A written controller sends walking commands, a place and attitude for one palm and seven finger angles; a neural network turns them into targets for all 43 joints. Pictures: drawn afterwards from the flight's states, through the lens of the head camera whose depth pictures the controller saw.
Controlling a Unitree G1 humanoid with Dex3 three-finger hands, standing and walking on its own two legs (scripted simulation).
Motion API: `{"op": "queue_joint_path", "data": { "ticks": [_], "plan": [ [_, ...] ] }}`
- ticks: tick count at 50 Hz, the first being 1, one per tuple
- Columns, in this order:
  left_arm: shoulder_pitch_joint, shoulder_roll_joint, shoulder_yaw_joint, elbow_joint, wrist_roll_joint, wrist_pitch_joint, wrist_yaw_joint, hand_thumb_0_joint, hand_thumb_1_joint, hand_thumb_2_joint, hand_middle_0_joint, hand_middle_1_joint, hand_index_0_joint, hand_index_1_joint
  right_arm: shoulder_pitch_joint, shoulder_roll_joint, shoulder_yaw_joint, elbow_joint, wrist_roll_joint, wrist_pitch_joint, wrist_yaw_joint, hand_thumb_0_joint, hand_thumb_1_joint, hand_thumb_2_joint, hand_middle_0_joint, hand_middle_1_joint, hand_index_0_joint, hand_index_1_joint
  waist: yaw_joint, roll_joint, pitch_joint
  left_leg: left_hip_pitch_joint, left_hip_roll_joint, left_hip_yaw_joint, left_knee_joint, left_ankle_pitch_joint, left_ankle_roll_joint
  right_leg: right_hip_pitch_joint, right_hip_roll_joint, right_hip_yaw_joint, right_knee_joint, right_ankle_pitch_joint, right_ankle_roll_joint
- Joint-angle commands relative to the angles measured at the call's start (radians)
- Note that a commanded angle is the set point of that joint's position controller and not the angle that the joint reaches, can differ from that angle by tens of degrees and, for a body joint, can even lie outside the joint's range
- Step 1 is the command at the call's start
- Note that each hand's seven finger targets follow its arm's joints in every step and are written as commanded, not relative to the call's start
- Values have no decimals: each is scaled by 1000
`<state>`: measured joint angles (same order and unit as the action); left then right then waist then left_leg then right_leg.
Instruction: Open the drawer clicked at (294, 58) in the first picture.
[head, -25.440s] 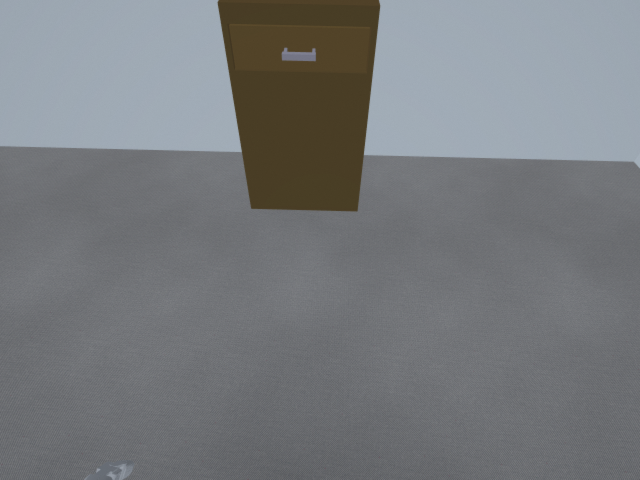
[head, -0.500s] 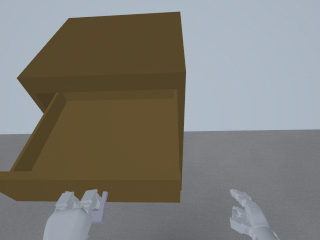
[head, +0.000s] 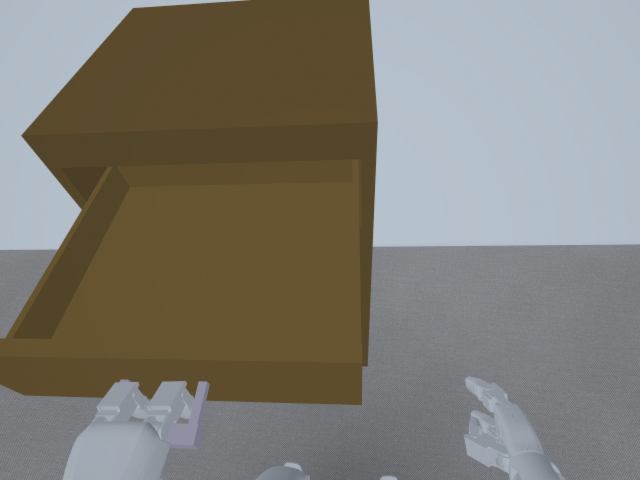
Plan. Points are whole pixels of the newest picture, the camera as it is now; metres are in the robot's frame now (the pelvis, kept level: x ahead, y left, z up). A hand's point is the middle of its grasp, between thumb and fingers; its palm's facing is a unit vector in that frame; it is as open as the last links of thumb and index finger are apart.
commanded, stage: open the thumb to release the handle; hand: left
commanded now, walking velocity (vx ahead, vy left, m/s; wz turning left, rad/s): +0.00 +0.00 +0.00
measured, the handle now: (155, 413) +0.19 +0.21 +0.03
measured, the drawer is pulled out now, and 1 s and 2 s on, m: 0.30 0.27 0.27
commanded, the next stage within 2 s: lift the hand off the handle in 0.34 s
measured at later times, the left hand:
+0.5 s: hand (156, 464) +0.14 +0.20 +0.01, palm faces -0.01 -0.12 -0.99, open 13.5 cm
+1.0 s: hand (154, 434) +0.17 +0.20 +0.03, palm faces +0.01 -0.14 -0.99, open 13.7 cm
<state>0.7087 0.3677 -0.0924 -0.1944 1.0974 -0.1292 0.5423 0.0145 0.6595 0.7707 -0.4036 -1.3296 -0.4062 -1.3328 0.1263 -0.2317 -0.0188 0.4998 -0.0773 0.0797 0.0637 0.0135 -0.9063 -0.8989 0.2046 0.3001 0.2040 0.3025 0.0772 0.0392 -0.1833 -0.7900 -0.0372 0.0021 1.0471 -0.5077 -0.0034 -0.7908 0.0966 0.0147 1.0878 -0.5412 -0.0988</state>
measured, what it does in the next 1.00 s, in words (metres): stands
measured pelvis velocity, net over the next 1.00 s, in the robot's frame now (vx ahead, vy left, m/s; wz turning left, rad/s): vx -0.01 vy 0.00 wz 0.00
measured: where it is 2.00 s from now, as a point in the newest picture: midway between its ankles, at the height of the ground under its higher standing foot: outside the picture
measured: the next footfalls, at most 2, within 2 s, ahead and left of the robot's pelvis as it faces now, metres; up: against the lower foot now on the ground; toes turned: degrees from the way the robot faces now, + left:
none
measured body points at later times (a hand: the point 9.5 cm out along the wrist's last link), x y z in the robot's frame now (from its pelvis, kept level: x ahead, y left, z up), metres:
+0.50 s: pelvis -0.01 -0.01 +0.01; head +0.02 -0.05 +0.46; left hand +0.13 +0.20 +0.07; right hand +0.21 -0.23 -0.08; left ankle +0.00 +0.13 -0.66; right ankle -0.01 -0.06 -0.66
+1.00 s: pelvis -0.01 +0.00 +0.02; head +0.01 -0.04 +0.47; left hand +0.16 +0.21 +0.08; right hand +0.20 -0.21 -0.07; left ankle +0.00 +0.13 -0.66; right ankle -0.01 -0.06 -0.66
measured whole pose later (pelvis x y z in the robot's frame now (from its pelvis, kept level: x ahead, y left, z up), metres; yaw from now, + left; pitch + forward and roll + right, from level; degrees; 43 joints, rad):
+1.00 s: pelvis -0.01 +0.00 +0.02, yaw +0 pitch +10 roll +2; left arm 0.52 0.34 -0.15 -0.08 1.03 0.00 0.48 0.00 -0.49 0.30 -0.39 -1.20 -0.33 -1.21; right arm 0.12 -0.21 0.00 0.55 -0.02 0.09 0.00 0.01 -0.91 -0.90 0.21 0.30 0.20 0.30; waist 0.06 0.05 -0.16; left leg -0.65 -0.03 -0.01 0.89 -0.42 0.00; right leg -0.65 0.10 0.01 0.93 -0.46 -0.10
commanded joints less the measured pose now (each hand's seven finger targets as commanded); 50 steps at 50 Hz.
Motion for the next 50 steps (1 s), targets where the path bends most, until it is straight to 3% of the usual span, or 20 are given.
{"op": "queue_joint_path", "data": {
  "ticks": [1, 6, 11, 12, 14, 17, 21, 22, 23, 26, 28, 30, 34, 37, 39, 41, 43, 46, 47, 50],
  "plan": [
    [27, 130, 213, -196, -54, 68, 71, 0, 270, 630, -355, -1283, -355, -1283, -100, -76, -38, -164, 15, -40, -17, 0, -900, -900, 200, 300, 200, 300, 4, -56, -204, 172, -32, -15, -76, 278, 34, 134, -60, 129, -224, 477, 41],
    [-26, 137, 189, -146, -40, 94, 65, 0, -80, 480, -330, -1245, -330, -1245, -117, -75, -26, -160, 23, -28, -29, 0, -900, -900, 200, 300, 200, 300, -2, -95, -151, 138, -34, -9, -94, 236, 35, 152, -72, 144, -261, 438, 50],
    [-57, 121, 157, -134, -42, 103, 54, 0, -430, 330, -305, -1207, -305, -1207, -119, -74, -25, -156, 28, -32, -37, 0, -900, -900, 200, 300, 200, 300, -4, -97, -150, 149, -35, -6, -111, 219, 40, 191, -82, 167, -299, 433, 58],
    [-53, 122, 151, -134, -45, 103, 52, 0, -500, 300, -300, -1200, -300, -1200, -120, -74, -24, -157, 32, -32, -40, 0, -900, -900, 200, 300, 200, 300, -4, -72, -135, 143, -36, -7, -119, 214, 41, 206, -83, 162, -305, 435, 58],
    [-59, 135, 164, -109, -46, 104, 48, 0, -500, 300, -300, -1200, -300, -1200, -130, -74, -17, -151, 33, -32, -42, 0, -900, -900, 200, 300, 200, 300, 0, -94, -128, 134, -39, -6, -124, 204, 40, 218, -88, 185, -320, 420, 60],
    [-66, 114, 136, -103, -41, 101, 42, 0, -500, 300, -300, -1200, -300, -1200, -131, -74, -22, -150, 34, -34, -43, 0, -900, -900, 200, 300, 200, 300, -3, -65, -95, 137, -37, -5, -134, 185, 41, 206, -90, 184, -344, 357, 59],
    [-53, 141, 165, -97, -47, 92, 39, 0, -500, 300, -300, -1200, -300, -1200, -140, -76, -21, -146, 35, -36, -44, 0, -900, -900, 200, 300, 200, 300, 8, -62, -99, 133, -38, -5, -139, 178, 40, 224, -95, 208, -363, 339, 58],
    [-24, 13, 41, 20, -38, 97, 24, 0, -500, 300, -300, -1200, -300, -1200, -133, -67, -19, -136, 29, -44, -38, 0, -900, -900, 200, 300, 200, 300, -23, -96, -26, 92, -34, -12, -125, 156, 38, 169, -97, 185, -349, 344, 65],
    [-55, 20, 58, 22, -50, 91, 13, 0, -500, 300, -300, -1200, -300, -1200, -131, -74, -20, -137, 36, -48, -33, 0, -900, -900, 200, 300, 200, 300, -29, -131, -34, 93, -27, -17, -131, 149, 40, 167, -97, 184, -354, 344, 64],
    [-127, 116, 134, -35, -26, 74, 35, 0, -500, 300, -300, -1200, -300, -1200, -138, -81, -30, -133, 27, -45, -44, 0, -900, -900, 200, 300, 200, 300, -3, -97, -97, 80, -32, -9, -112, 133, 40, 178, -102, 220, -352, 270, 64],
    [-164, 135, 154, -45, -12, 75, 53, 0, -500, 300, -300, -1200, -300, -1200, -134, -80, -28, -129, 26, -47, -48, 0, -900, -900, 200, 300, 200, 300, -5, -69, -121, 89, -34, -9, -111, 140, 40, 179, -100, 217, -347, 264, 54],
    [-150, 104, 129, -10, -10, 83, 53, 0, -500, 300, -300, -1200, -300, -1200, -137, -77, -31, -128, 29, -48, -49, 0, -900, -900, 200, 300, 200, 300, -10, -74, -102, 85, -33, -9, -105, 137, 40, 160, -96, 209, -344, 258, 56],
    [-249, 117, 137, -4, -25, 102, 57, 0, -500, 300, -300, -1200, -300, -1200, -148, -80, -32, -115, 35, -45, -62, 0, -900, -900, 200, 300, 200, 300, -23, -96, -122, 74, -34, -11, -102, 126, 41, 179, -103, 227, -355, 253, 66],
    [-272, 109, 125, 14, -33, 117, 58, 0, -500, 300, -300, -1200, -300, -1200, -144, -78, -33, -110, 42, -44, -69, 0, -900, -900, 200, 300, 200, 300, -24, -110, -117, 76, -31, -11, -117, 128, 43, 186, -99, 196, -351, 261, 69],
    [-269, 140, 150, -31, -35, 128, 60, 0, -500, 300, -300, -1200, -300, -1200, -153, -77, -31, -115, 45, -41, -71, 0, -900, -900, 200, 300, 200, 300, -6, -84, -171, 118, -33, -6, -135, 159, 44, 230, -95, 200, -352, 305, 65],
    [-273, 145, 144, -70, -47, 143, 52, 0, -500, 300, -300, -1200, -300, -1200, -157, -74, -29, -121, 50, -37, -74, 0, -900, -900, 200, 300, 200, 300, -5, -87, -174, 141, -36, -3, -153, 171, 45, 260, -97, 203, -374, 322, 69],
    [-270, 173, 168, -83, -59, 156, 42, 0, -500, 300, -300, -1200, -300, -1200, -160, -75, -22, -125, 57, -36, -80, 0, -900, -900, 200, 300, 200, 300, -5, -85, -149, 154, -35, -5, -174, 180, 46, 284, -95, 203, -395, 326, 64],
    [-250, 175, 165, -118, -67, 156, 22, 0, -500, 300, -300, -1200, -300, -1200, -169, -69, -18, -124, 57, -37, -80, 0, -900, -900, 200, 300, 200, 300, 7, -68, -144, 190, -34, -2, -199, 199, 45, 304, -94, 200, -412, 340, 66],
    [-234, 157, 145, -114, -70, 158, 14, 0, -500, 300, -300, -1200, -300, -1200, -171, -66, -16, -127, 60, -36, -79, 0, -900, -900, 200, 300, 200, 300, 1, -61, -104, 196, -33, -5, -209, 202, 46, 295, -93, 196, -422, 337, 64],
    [-197, 167, 159, -155, -77, 152, -2, 0, -500, 300, -300, -1200, -300, -1200, -167, -68, -17, -131, 60, -38, -69, 0, -900, -900, 200, 300, 200, 300, 11, -30, -111, 246, -26, -2, -236, 235, 46, 309, -82, 170, -419, 372, 57]
  ]
}}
